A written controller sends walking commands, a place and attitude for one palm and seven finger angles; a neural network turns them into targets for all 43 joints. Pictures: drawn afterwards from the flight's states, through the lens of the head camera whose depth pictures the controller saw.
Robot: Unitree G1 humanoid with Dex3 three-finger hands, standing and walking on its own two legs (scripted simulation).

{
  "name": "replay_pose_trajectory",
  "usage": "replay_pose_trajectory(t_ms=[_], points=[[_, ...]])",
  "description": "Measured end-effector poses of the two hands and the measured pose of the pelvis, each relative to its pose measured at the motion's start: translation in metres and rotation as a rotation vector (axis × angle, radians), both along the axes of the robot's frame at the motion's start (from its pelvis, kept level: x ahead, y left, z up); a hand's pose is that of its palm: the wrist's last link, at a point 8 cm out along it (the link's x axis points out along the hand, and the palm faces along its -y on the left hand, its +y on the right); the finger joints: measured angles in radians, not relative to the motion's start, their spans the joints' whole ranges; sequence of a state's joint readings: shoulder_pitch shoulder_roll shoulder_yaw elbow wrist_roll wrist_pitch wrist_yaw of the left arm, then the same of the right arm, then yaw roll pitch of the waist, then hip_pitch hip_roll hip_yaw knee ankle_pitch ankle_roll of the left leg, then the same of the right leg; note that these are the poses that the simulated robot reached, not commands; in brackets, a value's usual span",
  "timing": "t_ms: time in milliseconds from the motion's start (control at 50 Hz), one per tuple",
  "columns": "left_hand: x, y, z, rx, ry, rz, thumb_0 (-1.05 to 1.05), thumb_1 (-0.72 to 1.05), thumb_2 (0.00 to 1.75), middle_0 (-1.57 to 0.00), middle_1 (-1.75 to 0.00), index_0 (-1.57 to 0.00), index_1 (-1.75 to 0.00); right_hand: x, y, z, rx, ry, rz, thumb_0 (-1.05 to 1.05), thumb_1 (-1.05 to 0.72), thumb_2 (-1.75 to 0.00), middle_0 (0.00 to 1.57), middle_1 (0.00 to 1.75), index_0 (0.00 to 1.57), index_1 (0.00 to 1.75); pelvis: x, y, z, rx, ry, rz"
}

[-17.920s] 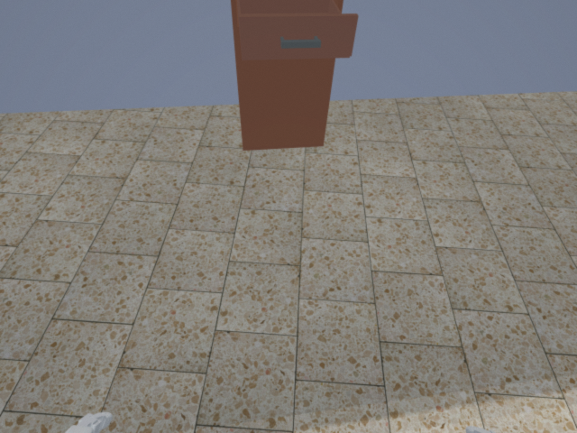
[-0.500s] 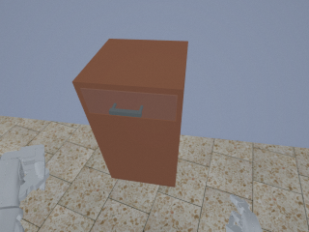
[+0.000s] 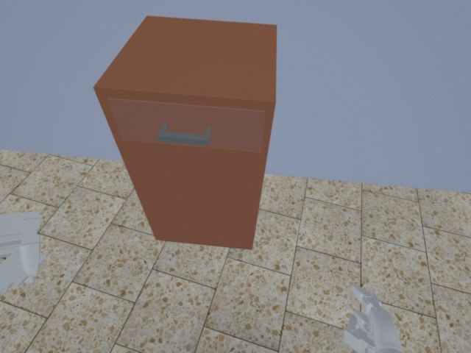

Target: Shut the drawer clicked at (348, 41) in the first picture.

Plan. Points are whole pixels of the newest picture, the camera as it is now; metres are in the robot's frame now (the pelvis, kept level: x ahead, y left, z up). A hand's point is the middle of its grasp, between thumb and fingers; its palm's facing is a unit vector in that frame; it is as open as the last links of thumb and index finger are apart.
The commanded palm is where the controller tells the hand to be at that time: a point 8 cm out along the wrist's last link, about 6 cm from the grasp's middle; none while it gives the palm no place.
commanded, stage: step back with the hand held close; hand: left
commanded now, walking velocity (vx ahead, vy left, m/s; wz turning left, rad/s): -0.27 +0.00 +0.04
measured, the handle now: (185, 133) +0.64 +0.18 -0.05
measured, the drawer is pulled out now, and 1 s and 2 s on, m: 0.00 0.00 0.00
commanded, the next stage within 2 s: stop stepping back and stand still in 0.80 s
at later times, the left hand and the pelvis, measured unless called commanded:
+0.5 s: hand out of the picture +0.10 +0.24 +0.17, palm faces +0.41 -0.74 -0.53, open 3.3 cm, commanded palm +0.03 +0.27 +0.18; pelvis -0.08 -0.02 -0.01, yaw +4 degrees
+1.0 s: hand out of the picture -0.01 +0.27 +0.16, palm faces +0.39 -0.82 -0.41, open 3.3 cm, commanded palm -0.08 +0.30 +0.18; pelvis -0.19 +0.02 +0.00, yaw +4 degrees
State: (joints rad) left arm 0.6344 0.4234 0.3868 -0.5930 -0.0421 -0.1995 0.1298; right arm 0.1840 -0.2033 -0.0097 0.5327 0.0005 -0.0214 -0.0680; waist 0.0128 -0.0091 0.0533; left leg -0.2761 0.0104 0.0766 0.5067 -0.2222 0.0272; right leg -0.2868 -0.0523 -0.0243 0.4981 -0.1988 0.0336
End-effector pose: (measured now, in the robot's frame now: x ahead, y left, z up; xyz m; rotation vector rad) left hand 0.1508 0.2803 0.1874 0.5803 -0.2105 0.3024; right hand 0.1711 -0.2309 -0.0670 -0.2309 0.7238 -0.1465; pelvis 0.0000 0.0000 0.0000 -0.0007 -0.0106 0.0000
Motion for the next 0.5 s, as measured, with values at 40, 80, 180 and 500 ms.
replay_pose_trajectory(t_ms=[40,80,180,500], points=[[-0.011,0.001,0.0,-0.002,-0.02,0.018,0.02,0.88,0.9,-1.4,-1.6,-1.41,-1.6,-0.003,0.004,0.0,0.012,-0.024,0.014,0.01,-0.91,-0.89,0.2,0.3,0.21,0.3,-0.008,0.0,-0.002,-0.001,-0.006,0.004],[-0.021,0.001,-0.003,-0.009,-0.031,0.036,0.02,0.88,0.9,-1.4,-1.6,-1.41,-1.6,-0.008,0.008,-0.002,0.024,-0.043,0.028,0.01,-0.91,-0.89,0.2,0.3,0.21,0.3,-0.016,-0.002,-0.004,-0.004,-0.011,0.009],[-0.045,-0.004,-0.01,-0.04,-0.041,0.057,0.02,0.88,0.9,-1.4,-1.6,-1.41,-1.6,-0.027,0.008,-0.005,0.026,-0.046,0.052,0.01,-0.9,-0.89,0.2,0.3,0.21,0.3,-0.036,-0.005,-0.006,-0.016,-0.012,0.016],[-0.09,-0.004,0.004,0.09,-0.119,0.011,0.02,0.88,0.9,-1.4,-1.6,-1.41,-1.6,-0.104,-0.013,-0.017,-0.022,0.037,0.014,0.01,-0.9,-0.89,0.2,0.3,0.21,0.3,-0.083,-0.015,-0.012,-0.036,0.05,0.072]])
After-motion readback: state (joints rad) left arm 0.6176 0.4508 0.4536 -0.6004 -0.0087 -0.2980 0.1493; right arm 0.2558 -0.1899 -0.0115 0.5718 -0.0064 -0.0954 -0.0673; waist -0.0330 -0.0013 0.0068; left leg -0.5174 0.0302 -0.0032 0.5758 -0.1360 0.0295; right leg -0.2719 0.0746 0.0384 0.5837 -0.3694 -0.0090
